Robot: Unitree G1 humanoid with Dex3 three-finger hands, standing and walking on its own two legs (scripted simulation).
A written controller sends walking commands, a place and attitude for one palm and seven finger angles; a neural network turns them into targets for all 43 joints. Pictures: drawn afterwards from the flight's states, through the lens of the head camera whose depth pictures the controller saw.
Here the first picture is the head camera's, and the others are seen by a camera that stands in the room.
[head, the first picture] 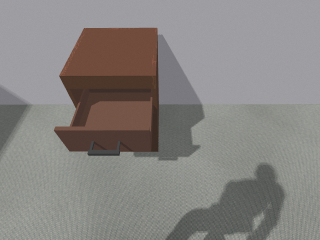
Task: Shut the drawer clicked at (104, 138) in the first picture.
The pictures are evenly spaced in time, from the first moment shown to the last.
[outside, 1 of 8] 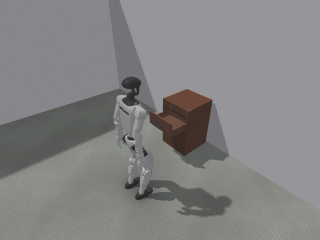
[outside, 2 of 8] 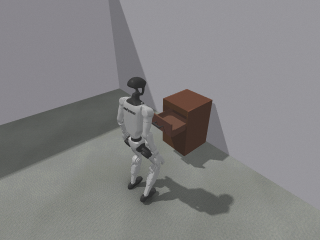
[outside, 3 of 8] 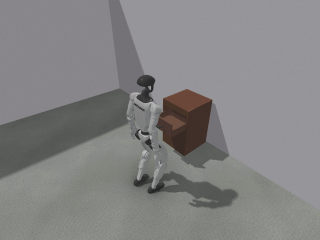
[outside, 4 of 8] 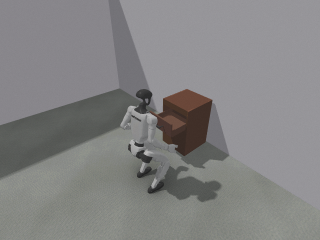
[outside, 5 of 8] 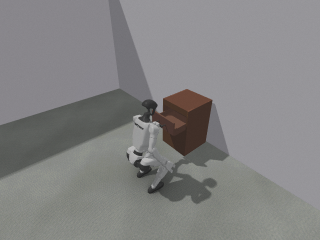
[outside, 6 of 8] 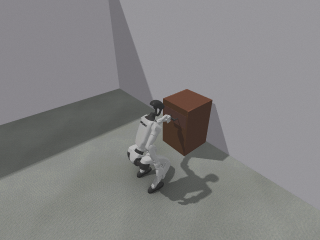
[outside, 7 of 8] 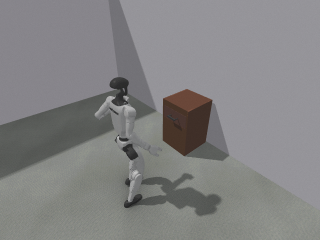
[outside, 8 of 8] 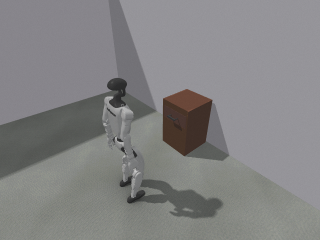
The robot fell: no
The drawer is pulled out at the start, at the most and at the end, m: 0.24 0.24 0.00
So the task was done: yes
